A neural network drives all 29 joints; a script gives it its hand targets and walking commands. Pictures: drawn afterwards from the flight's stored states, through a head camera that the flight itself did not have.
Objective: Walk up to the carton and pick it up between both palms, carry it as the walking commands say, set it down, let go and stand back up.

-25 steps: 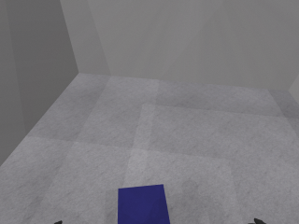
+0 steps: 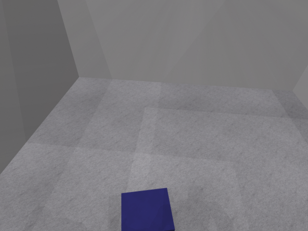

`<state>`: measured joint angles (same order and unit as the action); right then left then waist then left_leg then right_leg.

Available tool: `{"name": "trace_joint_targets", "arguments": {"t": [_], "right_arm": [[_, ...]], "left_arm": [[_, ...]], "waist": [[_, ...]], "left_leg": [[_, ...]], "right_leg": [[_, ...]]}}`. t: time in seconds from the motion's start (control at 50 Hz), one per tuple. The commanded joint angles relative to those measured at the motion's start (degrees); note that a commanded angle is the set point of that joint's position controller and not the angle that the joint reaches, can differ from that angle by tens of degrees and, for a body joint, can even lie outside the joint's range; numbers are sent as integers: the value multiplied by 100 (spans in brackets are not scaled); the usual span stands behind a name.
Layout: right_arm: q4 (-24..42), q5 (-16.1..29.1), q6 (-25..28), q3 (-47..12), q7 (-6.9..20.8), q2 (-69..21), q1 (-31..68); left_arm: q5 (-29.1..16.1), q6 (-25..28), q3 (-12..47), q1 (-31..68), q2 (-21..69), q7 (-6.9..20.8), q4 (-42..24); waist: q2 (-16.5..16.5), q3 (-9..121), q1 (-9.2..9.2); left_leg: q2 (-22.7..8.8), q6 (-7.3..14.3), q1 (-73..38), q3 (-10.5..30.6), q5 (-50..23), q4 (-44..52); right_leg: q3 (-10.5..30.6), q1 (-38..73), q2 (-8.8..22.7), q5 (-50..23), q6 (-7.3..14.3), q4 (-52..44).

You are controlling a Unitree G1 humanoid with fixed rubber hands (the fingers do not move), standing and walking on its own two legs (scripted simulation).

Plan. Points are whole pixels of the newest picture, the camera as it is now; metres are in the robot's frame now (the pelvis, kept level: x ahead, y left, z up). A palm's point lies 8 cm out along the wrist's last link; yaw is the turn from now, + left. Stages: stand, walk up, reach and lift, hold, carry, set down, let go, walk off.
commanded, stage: stand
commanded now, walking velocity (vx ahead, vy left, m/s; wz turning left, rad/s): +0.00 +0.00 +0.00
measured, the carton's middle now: (146, 217) +0.44 +0.06 -0.68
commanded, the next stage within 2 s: none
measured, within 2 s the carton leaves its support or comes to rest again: neither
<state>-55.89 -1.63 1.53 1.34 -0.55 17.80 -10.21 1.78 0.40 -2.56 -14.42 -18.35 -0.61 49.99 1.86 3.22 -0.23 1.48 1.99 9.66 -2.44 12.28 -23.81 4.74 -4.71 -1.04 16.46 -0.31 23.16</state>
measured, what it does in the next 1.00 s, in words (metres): stands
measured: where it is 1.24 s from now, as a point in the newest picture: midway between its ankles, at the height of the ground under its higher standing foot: outside the picture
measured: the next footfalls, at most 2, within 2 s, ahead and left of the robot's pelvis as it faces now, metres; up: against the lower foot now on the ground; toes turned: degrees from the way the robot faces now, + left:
none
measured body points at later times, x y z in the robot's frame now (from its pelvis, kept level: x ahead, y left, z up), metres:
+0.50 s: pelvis -0.02 +0.00 +0.00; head -0.04 +0.01 +0.45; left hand +0.06 +0.30 -0.13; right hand +0.06 -0.30 -0.11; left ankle +0.01 +0.09 -0.74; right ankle -0.04 -0.13 -0.74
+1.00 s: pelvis -0.02 +0.01 +0.00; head -0.03 +0.02 +0.45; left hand +0.06 +0.31 -0.13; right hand +0.07 -0.30 -0.11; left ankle +0.01 +0.09 -0.74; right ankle -0.04 -0.13 -0.74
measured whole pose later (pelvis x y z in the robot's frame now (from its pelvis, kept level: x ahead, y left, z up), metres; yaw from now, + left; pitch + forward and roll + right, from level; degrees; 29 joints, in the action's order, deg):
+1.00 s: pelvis -0.02 +0.01 +0.00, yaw +1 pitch -2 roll +0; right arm -63.2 -0.7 1.7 0.6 -0.4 19.7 -7.2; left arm 1.1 0.8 -1.1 -10.4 -20.1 -0.5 59.7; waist 1.6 0.3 -0.2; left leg 2.1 2.6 9.0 -1.9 8.8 -20.1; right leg 4.2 -3.9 -0.4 13.3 -0.9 19.6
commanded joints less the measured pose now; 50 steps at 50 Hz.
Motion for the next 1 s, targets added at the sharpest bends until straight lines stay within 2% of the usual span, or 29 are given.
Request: {"name": "trace_joint_targets", "arguments": {"t": [0.0,0.02,0.06,0.1,0.22,0.34,0.5,0.52,0.58,0.74,0.76,0.86,0.88,0.98], "right_arm": [[288,6,133,241,-43,1101,402],[236,11,127,237,-37,1095,386],[180,16,124,244,-31,1138,387],[139,25,128,218,-22,1100,410],[4,26,123,215,-21,1183,433],[-154,41,117,202,-35,1240,389],[-242,57,110,183,-32,1288,490],[-263,75,113,176,-29,1252,429],[-318,69,111,180,-26,1322,448],[-363,89,121,146,-27,1300,515],[-362,73,118,156,-32,1346,585],[-412,92,121,155,-37,1375,572],[-423,107,114,142,-37,1304,560],[-443,90,114,133,-39,1327,623]], "left_arm": [[-15,136,-192,254,-990,-36,-315],[-7,133,-176,298,-993,-37,-279],[-3,136,-182,321,-1043,-34,-215],[-20,145,-166,296,-1056,-33,-155],[-26,149,-137,360,-1127,-32,43],[-37,147,-105,373,-1126,-26,196],[-38,141,-79,446,-1174,-26,364],[-42,139,-75,456,-1181,-32,370],[-52,148,-59,449,-1156,-33,428],[-64,142,-49,550,-1210,-35,525],[-64,142,-55,565,-1208,-31,533],[-66,141,-26,575,-1151,-15,591],[-66,135,-22,606,-1194,-25,600],[-79,126,-33,583,-1207,-34,657]], "waist": [[-92,-285,-13],[-26,-386,-33],[-93,-391,-48],[-192,-333,-33],[-44,-395,-19],[-172,-464,-11],[-140,-377,-29],[-37,-379,-45],[-189,-359,-19],[-132,-330,-17],[-182,-314,26],[-177,-304,15],[-95,-304,-30],[-203,-241,21]], "left_leg": [[-741,-21,-321,913,-626,465],[-740,-31,-292,928,-535,488],[-744,-32,-258,956,-299,553],[-760,-21,-283,982,-295,580],[-768,-20,-238,1006,-274,644],[-778,-18,-220,1013,-152,724],[-795,-11,-321,1028,-351,702],[-798,-13,-326,1040,-369,699],[-787,-21,-367,1016,-456,694],[-807,-11,-403,1049,-595,747],[-809,-12,-399,1030,-567,736],[-812,-17,-434,1041,-639,746],[-821,-11,-488,1033,-670,752],[-814,-17,-504,1057,-695,775]], "right_leg": [[531,-707,574,-775,108,-472],[528,-790,574,-696,109,-502],[538,-788,574,-615,124,-519],[569,-755,592,-569,146,-525],[556,-718,607,-557,135,-573],[579,-728,628,-528,154,-609],[541,-688,636,-605,141,-656],[529,-690,640,-643,144,-645],[536,-668,649,-673,144,-650],[491,-610,665,-691,128,-670],[490,-590,672,-719,129,-679],[472,-558,673,-782,133,-697],[467,-601,694,-767,131,-706],[456,-484,694,-796,132,-704]]}}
